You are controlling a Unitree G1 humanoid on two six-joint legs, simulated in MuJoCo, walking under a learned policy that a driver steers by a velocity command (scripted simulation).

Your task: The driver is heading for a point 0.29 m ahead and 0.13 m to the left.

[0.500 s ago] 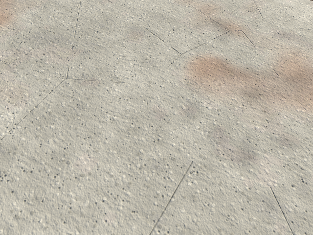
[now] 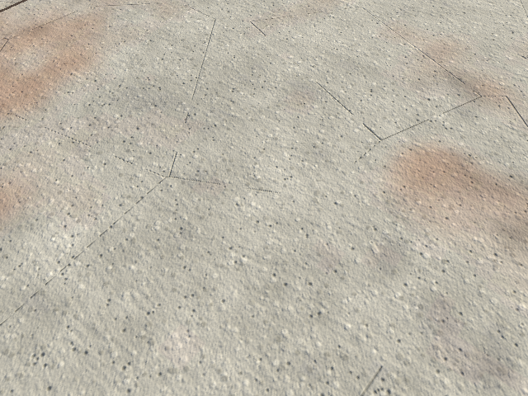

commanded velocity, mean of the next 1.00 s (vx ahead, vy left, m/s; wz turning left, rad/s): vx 0.19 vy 0.00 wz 0.18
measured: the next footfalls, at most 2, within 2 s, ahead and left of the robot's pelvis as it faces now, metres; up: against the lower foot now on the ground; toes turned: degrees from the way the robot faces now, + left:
left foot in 0.24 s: +0.28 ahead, +0.12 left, +0.00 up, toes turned +13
right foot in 0.68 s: +0.33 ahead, -0.08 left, +0.00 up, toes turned +9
